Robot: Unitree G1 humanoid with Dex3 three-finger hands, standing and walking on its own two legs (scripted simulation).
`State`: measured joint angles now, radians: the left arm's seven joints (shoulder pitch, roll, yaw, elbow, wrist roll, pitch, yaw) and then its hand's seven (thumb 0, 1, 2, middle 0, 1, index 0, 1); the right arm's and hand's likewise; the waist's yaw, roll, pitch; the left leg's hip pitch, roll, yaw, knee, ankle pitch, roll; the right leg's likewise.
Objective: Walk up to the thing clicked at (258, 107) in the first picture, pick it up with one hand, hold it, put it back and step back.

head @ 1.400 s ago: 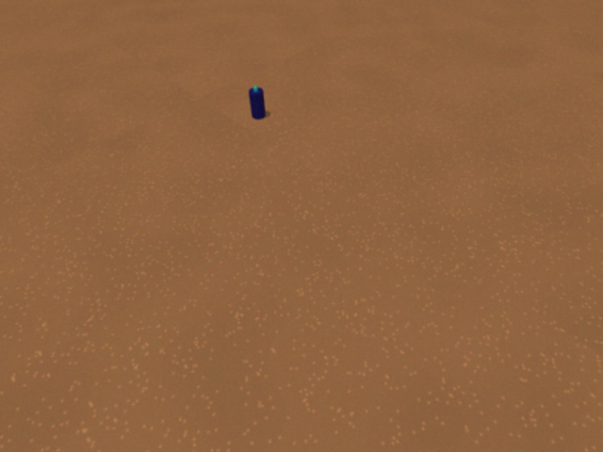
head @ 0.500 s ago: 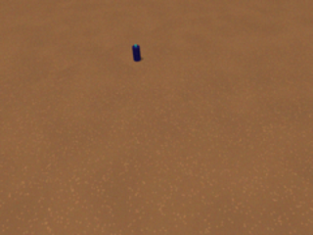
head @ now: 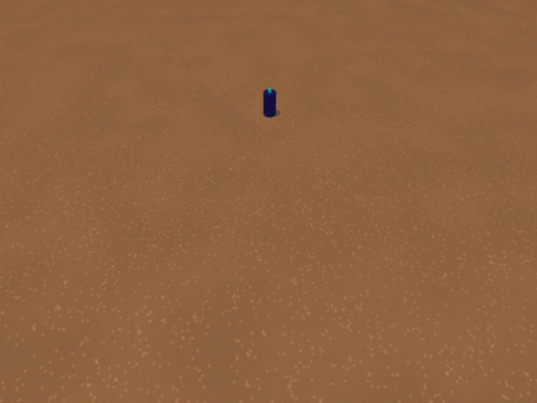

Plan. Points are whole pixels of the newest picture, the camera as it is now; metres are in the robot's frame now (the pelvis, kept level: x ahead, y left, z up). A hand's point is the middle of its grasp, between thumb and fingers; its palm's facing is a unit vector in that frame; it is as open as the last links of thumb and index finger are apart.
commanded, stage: walk up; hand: left
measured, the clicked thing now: (269, 101) +2.00 +0.12 -0.67
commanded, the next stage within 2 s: none
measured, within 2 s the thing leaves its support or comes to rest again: neither
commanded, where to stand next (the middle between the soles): +1.61 -0.08 m, yaw -2 degrees
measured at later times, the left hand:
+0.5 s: hand (166, 257) +0.42 +0.27 -0.13, palm faces -0.13 -0.93 -0.35, open 7.4 cm
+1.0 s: hand (170, 203) +0.61 +0.32 -0.17, palm faces -0.07 -0.93 -0.36, open 7.4 cm
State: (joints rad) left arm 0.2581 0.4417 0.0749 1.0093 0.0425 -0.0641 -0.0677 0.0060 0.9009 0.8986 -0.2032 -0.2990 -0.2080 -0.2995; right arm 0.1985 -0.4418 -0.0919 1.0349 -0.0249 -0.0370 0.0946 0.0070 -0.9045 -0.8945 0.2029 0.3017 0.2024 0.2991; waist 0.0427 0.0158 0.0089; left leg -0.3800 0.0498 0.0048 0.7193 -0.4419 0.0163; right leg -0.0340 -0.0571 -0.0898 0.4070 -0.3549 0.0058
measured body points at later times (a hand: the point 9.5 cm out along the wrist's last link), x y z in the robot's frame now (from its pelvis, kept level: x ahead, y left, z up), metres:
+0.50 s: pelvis +0.27 +0.01 -0.02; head +0.27 +0.00 +0.43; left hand +0.43 +0.32 -0.11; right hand +0.23 -0.32 -0.14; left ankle +0.09 +0.14 -0.73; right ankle +0.42 -0.13 -0.73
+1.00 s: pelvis +0.56 +0.03 -0.02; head +0.56 +0.05 +0.43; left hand +0.61 +0.37 -0.14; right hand +0.64 -0.32 -0.09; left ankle +0.63 +0.14 -0.73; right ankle +0.46 -0.12 -0.68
